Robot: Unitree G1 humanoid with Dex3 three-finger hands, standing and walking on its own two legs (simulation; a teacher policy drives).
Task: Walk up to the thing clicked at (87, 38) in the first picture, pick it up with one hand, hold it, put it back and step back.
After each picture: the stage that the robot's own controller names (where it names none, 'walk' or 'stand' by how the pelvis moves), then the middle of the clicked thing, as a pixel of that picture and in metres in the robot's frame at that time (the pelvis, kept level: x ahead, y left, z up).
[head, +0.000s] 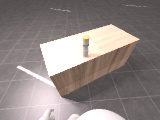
stand; (85, 47) +0.75 +0.10 -0.05
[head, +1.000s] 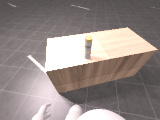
walk; (87, 48) +0.69 +0.09 -0.02
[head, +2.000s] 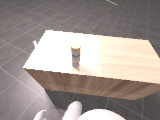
walk; (75, 56) +0.48 +0.18 -0.01
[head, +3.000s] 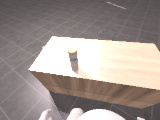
stand; (73, 60) +0.49 +0.19 -0.02
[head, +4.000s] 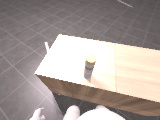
walk; (88, 68) +0.41 +0.03 -0.03
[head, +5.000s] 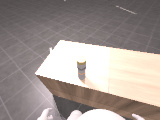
stand; (81, 68) +0.43 +0.12 -0.04
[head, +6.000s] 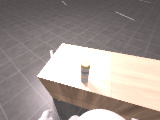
stand; (84, 72) +0.42 +0.08 -0.05
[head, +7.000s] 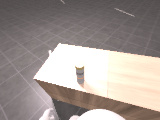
stand; (80, 73) +0.40 +0.11 -0.05
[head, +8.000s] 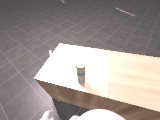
stand; (81, 73) +0.40 +0.11 -0.05
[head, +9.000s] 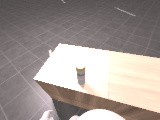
rise first; (80, 74) +0.39 +0.11 -0.05
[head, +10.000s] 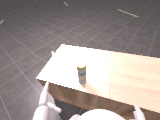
rise first; (81, 73) +0.40 +0.12 -0.05
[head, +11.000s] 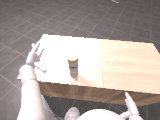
go down; (73, 66) +0.42 +0.11 -0.01
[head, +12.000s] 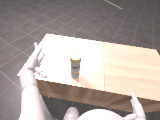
go down; (75, 66) +0.41 +0.11 +0.01
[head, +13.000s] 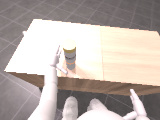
close in; (70, 57) +0.43 +0.12 +0.04
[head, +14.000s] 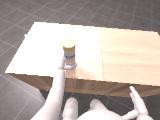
close; (70, 56) +0.44 +0.11 +0.06
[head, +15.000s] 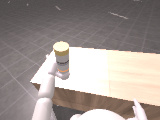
lift; (63, 63) +0.32 +0.18 +0.19
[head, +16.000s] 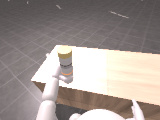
hold; (66, 67) +0.31 +0.16 +0.16
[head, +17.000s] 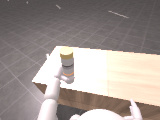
hold; (68, 67) +0.32 +0.16 +0.15
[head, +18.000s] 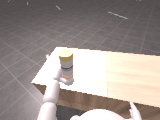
hold; (67, 69) +0.30 +0.16 +0.15
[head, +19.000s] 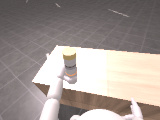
crouch; (70, 68) +0.32 +0.14 +0.14
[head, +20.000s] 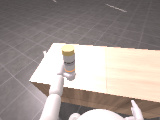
crouch; (69, 64) +0.36 +0.15 +0.12
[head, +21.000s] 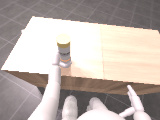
lower; (64, 54) +0.45 +0.14 +0.06
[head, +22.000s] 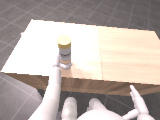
lower; (65, 55) +0.44 +0.14 +0.06
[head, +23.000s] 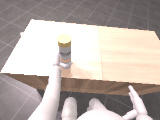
lower; (65, 54) +0.45 +0.14 +0.06
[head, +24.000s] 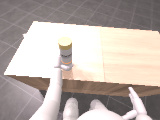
lower; (66, 56) +0.44 +0.14 +0.06
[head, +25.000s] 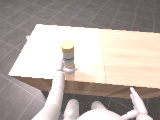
open; (69, 60) +0.42 +0.13 +0.05
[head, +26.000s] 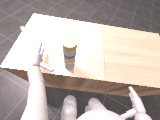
rise; (69, 56) +0.42 +0.12 +0.06
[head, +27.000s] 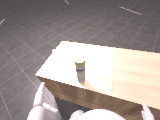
sink last; (80, 70) +0.40 +0.13 +0.00
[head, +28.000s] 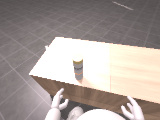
stand; (78, 68) +0.40 +0.12 +0.01
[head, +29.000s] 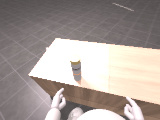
stand; (76, 69) +0.40 +0.14 +0.01
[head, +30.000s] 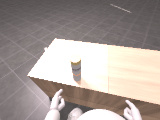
stand; (76, 69) +0.40 +0.13 +0.01
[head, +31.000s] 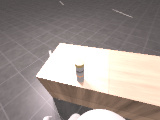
stand; (79, 71) +0.42 +0.12 -0.05
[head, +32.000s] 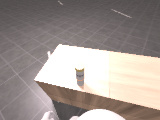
stand; (80, 75) +0.39 +0.11 -0.05
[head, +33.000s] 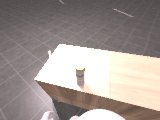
stand; (80, 75) +0.38 +0.11 -0.05
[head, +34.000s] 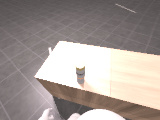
walk; (80, 73) +0.39 +0.11 -0.05
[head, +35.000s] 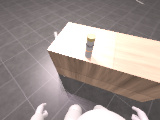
walk; (89, 47) +0.63 +0.07 -0.04
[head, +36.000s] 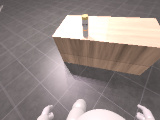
walk; (85, 26) +0.95 +0.17 -0.03
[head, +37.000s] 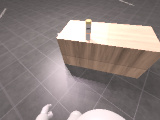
stand; (88, 30) +1.01 +0.09 -0.04
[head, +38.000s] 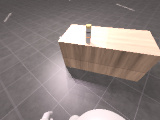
stand; (88, 34) +1.02 +0.09 -0.05
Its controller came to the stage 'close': yes
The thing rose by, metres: 0.20
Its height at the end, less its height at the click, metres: +0.00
